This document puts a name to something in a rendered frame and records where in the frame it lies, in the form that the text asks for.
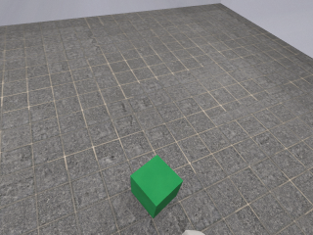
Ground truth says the carton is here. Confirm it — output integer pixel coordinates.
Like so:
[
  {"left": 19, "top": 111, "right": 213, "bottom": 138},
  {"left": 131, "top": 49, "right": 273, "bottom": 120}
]
[{"left": 130, "top": 155, "right": 183, "bottom": 218}]

